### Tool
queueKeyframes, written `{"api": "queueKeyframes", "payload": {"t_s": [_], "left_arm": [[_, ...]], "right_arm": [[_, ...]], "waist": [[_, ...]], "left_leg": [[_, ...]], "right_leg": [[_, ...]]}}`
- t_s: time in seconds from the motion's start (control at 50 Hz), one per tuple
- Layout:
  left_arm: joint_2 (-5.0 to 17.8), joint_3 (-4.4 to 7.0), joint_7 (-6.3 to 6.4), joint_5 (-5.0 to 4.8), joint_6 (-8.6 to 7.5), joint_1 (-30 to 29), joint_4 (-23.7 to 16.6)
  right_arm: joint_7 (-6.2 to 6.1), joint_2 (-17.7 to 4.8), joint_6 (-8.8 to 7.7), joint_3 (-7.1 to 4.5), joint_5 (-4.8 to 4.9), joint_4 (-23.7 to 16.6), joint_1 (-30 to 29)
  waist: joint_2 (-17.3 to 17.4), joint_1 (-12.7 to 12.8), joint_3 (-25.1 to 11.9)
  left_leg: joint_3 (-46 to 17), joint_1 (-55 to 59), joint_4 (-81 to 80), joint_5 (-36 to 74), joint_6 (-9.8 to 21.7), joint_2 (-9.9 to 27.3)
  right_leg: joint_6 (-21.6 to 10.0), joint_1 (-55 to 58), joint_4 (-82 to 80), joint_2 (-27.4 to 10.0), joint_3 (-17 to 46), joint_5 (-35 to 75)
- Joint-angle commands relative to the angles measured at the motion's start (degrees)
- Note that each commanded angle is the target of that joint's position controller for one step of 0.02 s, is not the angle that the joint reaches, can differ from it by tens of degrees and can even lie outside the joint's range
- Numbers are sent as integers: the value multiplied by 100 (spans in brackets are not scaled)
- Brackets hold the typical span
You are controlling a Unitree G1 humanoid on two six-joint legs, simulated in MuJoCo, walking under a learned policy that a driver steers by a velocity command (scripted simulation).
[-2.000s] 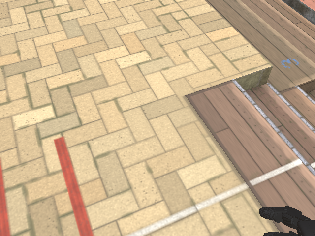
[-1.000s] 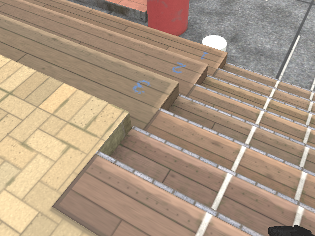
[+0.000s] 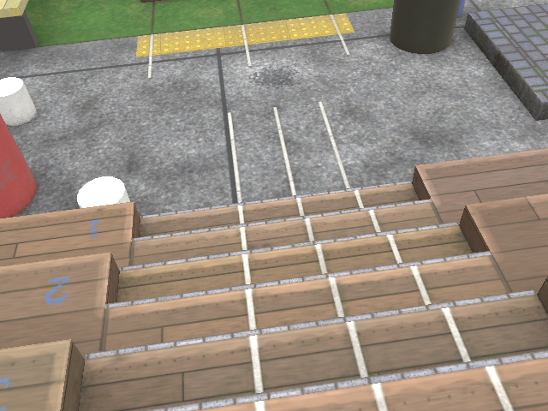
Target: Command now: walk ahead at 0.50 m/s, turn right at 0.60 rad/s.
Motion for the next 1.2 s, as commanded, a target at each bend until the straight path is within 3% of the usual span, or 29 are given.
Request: {"api": "queueKeyframes", "payload": {"t_s": [0.02,0.1,0.18,0.22,0.26,0.28,0.3,0.32,0.34,0.36,0.4,0.46,0.52,0.56,0.66,0.76,0.84,0.88,0.9,0.92,0.94,0.96,0.98,1.0,1.04,1.06,1.12,1.14,1.2], "left_arm": [[691,148,105,6,-103,239,-120],[649,100,164,10,-56,74,-181],[567,54,322,128,22,-65,-167],[498,17,376,179,43,-15,-1],[561,61,192,42,59,-298,27],[200,64,129,-189,5,509,9],[316,24,270,-279,21,1019,40],[396,1,268,-101,43,993,157],[592,37,252,112,115,496,117],[784,100,219,337,200,-596,-77],[408,40,136,279,357,-1200,-132],[198,25,-79,210,238,-1507,-106],[-112,-13,-216,250,287,-1233,366],[49,30,-237,247,287,-1734,356],[56,25,-163,282,-39,-3697,-149],[-294,-151,-423,80,-109,-3861,-202],[-115,-131,-201,68,-69,-3542,21],[138,-14,-51,130,-88,-2124,525],[247,79,-21,238,-95,-1086,898],[515,170,-101,200,-76,-401,1148],[815,219,-205,99,-84,34,1101],[932,289,-220,-149,-51,114,1046],[712,269,-66,-105,31,-82,1018],[445,224,-1,-10,57,-688,868],[296,136,37,-6,-111,-966,899],[317,153,63,-86,-195,-991,1016],[570,231,56,2,-237,-821,1037],[443,215,7,-29,-247,-759,1005],[24,109,91,-51,-248,-555,1104]], "right_arm": [[72,-525,-147,-170,-64,-523,-748],[167,-179,-229,-38,-95,-552,-836],[59,-115,-390,11,130,-527,-550],[-113,-206,-455,-60,263,-192,294],[-253,-485,-445,-200,167,427,2200],[-174,-687,-459,-179,75,353,2569],[-24,-588,-493,-128,122,238,2653],[6,-628,-487,-170,175,195,2584],[-90,-733,-511,-216,205,193,2029],[-125,-317,-545,-55,238,232,1854],[-34,-384,-709,27,14,575,1973],[-42,-251,-831,148,190,681,1624],[-84,-323,-735,136,220,1039,2109],[-85,-249,-685,138,221,1000,2217],[-281,-140,-707,148,2,1501,3667],[-149,107,-696,279,88,1377,2797],[-282,67,-460,275,-104,1683,3129],[-298,-106,-378,224,-143,1774,3257],[-323,-128,-365,211,-16,1839,3206],[-307,21,-395,127,22,1928,3344],[-358,95,-460,139,314,1703,3920],[-349,-185,-471,180,428,1260,3107],[-311,-307,-455,125,209,1113,2266],[-268,-375,-453,78,9,980,1642],[-175,-146,-354,65,-157,983,1377],[-167,61,-294,100,-198,915,1239],[-111,185,-180,117,-32,1077,1666],[-120,25,-168,57,37,961,1306],[-54,-50,-197,39,-97,583,121]], "waist": [[-510,-1,457],[-485,60,336],[-610,105,540],[-375,-144,417],[307,-934,-490],[1219,-604,-1269],[1163,-534,-1653],[864,-522,-1586],[867,-467,-929],[1,-584,106],[-325,-422,1109],[89,14,1022],[705,-53,261],[256,-205,374],[144,-1168,904],[-112,-1168,1001],[11,-1320,1300],[-276,-780,637],[-560,-294,103],[-1175,-179,-476],[-1495,-334,-1719],[-1465,254,-2327],[-969,161,-1377],[-544,49,-537],[27,-541,401],[-153,-673,452],[-747,-856,-256],[-566,-806,-168],[-442,-560,219]], "left_leg": [[-61,-712,-696,1002,-20,-187],[109,687,-1193,1885,151,-555],[-313,1610,-2636,1876,156,-436],[-419,2119,-3845,2518,126,-121],[211,5266,-2974,3000,126,-88],[-783,6863,-1054,4944,468,1101],[-1551,7324,-481,5432,696,1804],[-2051,6635,-1154,3419,1107,2037],[-3070,5271,-2471,188,1901,2282],[-2943,4018,-2971,-482,2048,2062],[-2263,2078,-2793,259,1836,1643],[-771,1161,-3159,419,1085,575],[-733,2140,-2804,1948,1186,758],[-522,2555,-2718,1667,1089,626],[-1073,4844,-2128,419,1416,603],[-283,2264,-2103,-894,1046,198],[-161,3878,-795,307,1083,153],[22,3911,1034,1617,1152,207],[400,3013,2586,763,1085,-20],[787,1350,4616,-3559,839,-628],[397,-342,5899,-4930,550,-500],[383,-1515,5765,-4237,385,-362],[463,-1784,4985,-3533,311,-150],[353,-1464,4504,-3061,348,3],[27,33,2162,-2100,162,245],[63,626,1393,-1962,-15,198],[390,1449,1369,-878,-44,-93],[266,1157,1044,-140,35,-57],[-122,331,80,1517,113,50]], "right_leg": [[-830,43,113,-1427,1593,1536],[-552,-1134,957,-960,1523,1215],[-286,-962,1884,-696,1787,893],[-248,-285,3349,-435,1608,983],[-6,-2059,6328,-47,651,-29],[217,-3675,8749,341,133,-3407],[225,-4700,9581,-84,-59,-3180],[296,-5010,9891,-415,-319,-2611],[466,-5354,9812,-464,-737,-1744],[451,-5516,9454,-615,-640,-1427],[305,-4948,7934,-788,6,-1058],[450,-3958,4654,-775,-45,1210],[401,-3433,4374,-897,-332,2312],[304,-3720,4020,-954,-605,2650],[387,-5927,2639,-1069,-279,2633],[421,-2338,733,-1251,-1379,4755],[400,-2543,-619,-1530,-1112,3912],[280,-1136,-857,-1258,-1427,3354],[195,503,-787,-1309,-1566,3998],[89,2222,454,-1888,-893,5255],[-716,4281,2481,-3163,431,7991],[-1708,4658,1370,-3667,1865,4611],[-1627,3364,271,-3315,1970,1940],[-1392,1974,-254,-3061,1823,1066],[-1151,-618,-319,-2665,1281,2479],[-983,-1230,-352,-2329,1027,2730],[-909,-1565,-283,-2032,616,4019],[-817,-1577,-241,-1850,582,3491],[-659,-1460,180,-1557,1105,633]]}}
